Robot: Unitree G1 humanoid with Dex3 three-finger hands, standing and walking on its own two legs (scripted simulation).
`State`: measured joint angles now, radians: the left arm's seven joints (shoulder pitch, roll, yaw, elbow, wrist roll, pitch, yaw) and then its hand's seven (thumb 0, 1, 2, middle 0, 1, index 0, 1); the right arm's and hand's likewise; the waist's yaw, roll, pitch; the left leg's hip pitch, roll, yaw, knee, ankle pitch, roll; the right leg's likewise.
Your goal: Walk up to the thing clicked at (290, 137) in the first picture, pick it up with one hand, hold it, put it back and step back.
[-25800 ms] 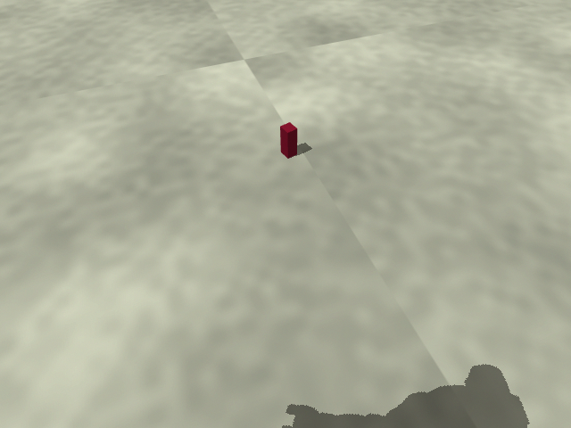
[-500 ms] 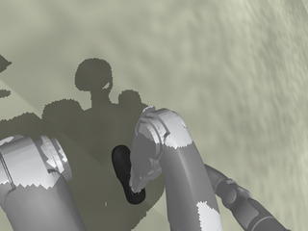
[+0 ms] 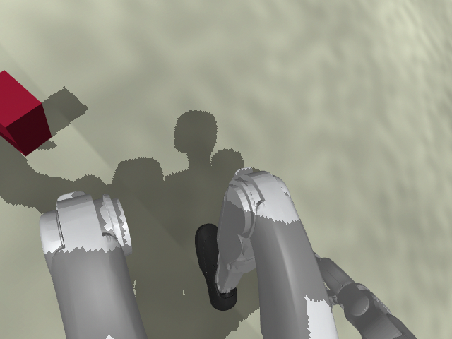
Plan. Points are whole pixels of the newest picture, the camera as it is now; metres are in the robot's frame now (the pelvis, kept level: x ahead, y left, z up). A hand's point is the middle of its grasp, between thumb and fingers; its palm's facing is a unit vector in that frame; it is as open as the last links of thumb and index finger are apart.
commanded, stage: rise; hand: left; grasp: from the side
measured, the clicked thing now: (16, 119) +0.47 +0.29 -0.22
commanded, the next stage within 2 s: home in 0.02 s
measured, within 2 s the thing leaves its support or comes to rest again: neither
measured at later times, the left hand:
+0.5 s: hand out of the picture +0.29 +0.39 +0.03, palm faces +0.32 -0.81 -0.50, open 17.2 cm
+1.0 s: hand out of the picture +0.25 +0.27 +0.24, palm faces +0.35 -0.85 -0.38, open 17.4 cm
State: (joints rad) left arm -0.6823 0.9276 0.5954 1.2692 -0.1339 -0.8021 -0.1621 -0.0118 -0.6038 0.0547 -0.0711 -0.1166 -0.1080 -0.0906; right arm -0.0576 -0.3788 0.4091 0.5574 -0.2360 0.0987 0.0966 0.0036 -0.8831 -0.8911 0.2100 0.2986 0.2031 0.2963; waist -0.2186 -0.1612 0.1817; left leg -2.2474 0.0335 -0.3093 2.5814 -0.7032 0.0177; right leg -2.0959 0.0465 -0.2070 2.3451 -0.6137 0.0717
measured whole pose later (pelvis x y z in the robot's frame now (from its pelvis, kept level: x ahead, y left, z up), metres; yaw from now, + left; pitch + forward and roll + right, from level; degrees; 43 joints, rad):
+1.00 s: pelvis +0.08 -0.01 +0.34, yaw +14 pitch +21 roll -3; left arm 0.17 0.30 0.12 0.28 -0.01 0.20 0.17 -0.01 -0.52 0.07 -0.06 -0.05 -0.06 -0.06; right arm 0.20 -0.23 0.01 0.51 0.05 0.00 -0.14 0.01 -0.90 -0.90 0.21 0.30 0.20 0.30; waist -0.05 0.01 -0.17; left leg -1.14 0.05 -0.05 1.36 -0.58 -0.02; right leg -1.10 -0.01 -0.06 1.31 -0.57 0.00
